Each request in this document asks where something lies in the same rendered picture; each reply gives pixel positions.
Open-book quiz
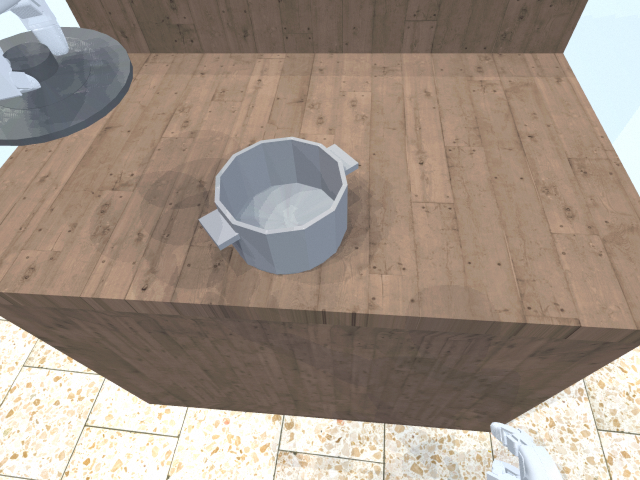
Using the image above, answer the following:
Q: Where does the table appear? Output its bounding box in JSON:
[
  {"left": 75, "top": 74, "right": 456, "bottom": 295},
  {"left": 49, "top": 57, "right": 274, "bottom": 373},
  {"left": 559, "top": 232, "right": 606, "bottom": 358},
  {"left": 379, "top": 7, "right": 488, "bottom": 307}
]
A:
[{"left": 0, "top": 0, "right": 640, "bottom": 432}]

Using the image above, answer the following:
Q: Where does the knob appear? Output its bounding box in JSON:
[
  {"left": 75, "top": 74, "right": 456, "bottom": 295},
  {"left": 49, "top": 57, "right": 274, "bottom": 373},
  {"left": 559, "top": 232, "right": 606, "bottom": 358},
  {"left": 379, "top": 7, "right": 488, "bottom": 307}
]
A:
[{"left": 3, "top": 42, "right": 59, "bottom": 83}]

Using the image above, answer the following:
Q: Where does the robot right hand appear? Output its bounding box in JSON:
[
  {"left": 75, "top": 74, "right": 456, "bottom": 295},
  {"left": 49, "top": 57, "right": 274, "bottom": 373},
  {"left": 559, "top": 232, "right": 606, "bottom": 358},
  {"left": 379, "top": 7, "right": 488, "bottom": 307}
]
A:
[{"left": 486, "top": 422, "right": 563, "bottom": 480}]

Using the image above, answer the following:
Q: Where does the robot left hand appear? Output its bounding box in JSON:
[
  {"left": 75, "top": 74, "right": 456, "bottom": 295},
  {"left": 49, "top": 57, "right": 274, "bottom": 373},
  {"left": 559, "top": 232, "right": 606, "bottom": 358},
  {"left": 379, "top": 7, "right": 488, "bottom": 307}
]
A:
[{"left": 0, "top": 0, "right": 69, "bottom": 100}]

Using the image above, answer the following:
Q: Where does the lid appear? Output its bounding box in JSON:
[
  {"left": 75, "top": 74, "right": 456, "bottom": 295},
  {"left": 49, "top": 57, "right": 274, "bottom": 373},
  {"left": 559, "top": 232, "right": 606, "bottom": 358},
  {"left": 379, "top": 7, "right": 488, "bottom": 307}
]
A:
[{"left": 0, "top": 27, "right": 133, "bottom": 146}]

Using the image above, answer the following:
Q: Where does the pot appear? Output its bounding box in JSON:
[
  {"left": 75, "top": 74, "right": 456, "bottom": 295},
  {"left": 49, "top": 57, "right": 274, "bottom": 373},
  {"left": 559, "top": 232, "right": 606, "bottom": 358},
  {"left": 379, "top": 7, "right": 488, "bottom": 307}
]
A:
[{"left": 198, "top": 137, "right": 359, "bottom": 275}]

